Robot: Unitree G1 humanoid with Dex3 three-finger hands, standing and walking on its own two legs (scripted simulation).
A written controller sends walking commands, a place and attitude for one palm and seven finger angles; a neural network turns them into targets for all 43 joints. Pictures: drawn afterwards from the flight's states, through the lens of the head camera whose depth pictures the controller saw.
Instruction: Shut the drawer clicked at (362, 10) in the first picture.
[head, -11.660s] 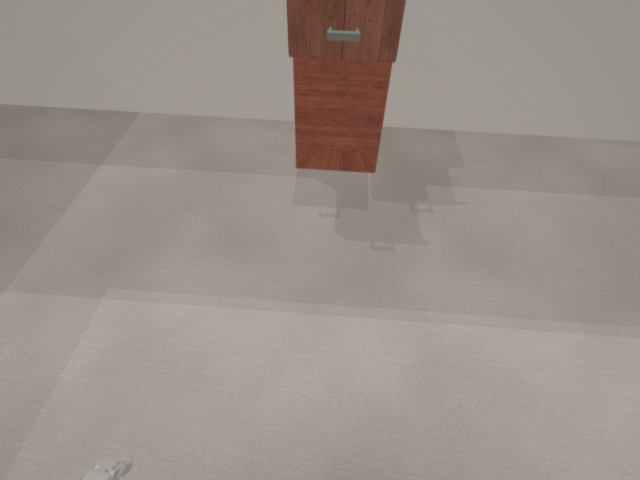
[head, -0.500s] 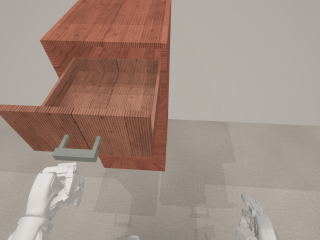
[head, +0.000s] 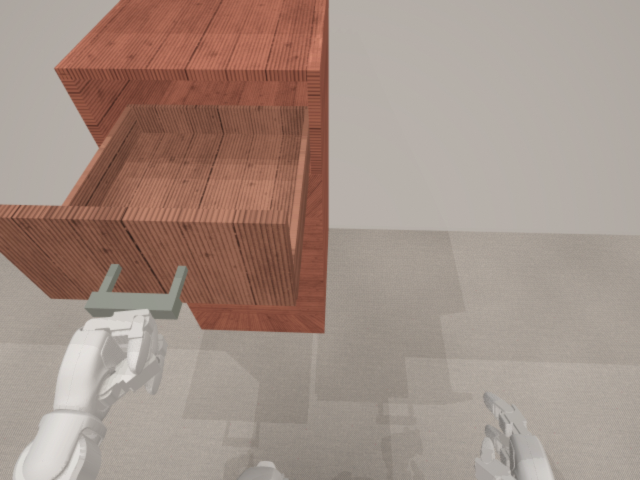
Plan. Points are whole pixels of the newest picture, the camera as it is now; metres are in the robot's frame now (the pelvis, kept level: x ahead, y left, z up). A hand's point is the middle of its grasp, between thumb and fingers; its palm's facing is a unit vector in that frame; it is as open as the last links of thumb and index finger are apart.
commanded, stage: bring the fist close to the handle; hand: left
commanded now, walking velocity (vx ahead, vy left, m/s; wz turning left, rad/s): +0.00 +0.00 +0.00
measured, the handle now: (141, 289) +0.33 +0.24 +0.07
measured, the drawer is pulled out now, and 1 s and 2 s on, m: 0.29 0.21 0.09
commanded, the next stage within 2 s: push the drawer shut in 0.08 s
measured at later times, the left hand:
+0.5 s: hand (155, 338) +0.27 +0.20 +0.06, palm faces -0.01 -1.00 -0.06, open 3.0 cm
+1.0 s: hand (171, 291) +0.33 +0.20 +0.07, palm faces -0.02 -1.00 -0.05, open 3.1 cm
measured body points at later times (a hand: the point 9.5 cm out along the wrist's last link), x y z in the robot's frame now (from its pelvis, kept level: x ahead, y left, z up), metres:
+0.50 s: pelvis +0.00 +0.00 +0.00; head +0.05 -0.01 +0.45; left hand +0.26 +0.26 +0.07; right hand +0.17 -0.24 -0.09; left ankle +0.04 +0.14 -0.69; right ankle -0.02 -0.12 -0.69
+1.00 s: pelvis -0.01 +0.00 +0.00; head +0.04 +0.00 +0.45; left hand +0.32 +0.25 +0.07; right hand +0.13 -0.25 -0.10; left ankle +0.04 +0.14 -0.69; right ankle -0.02 -0.12 -0.69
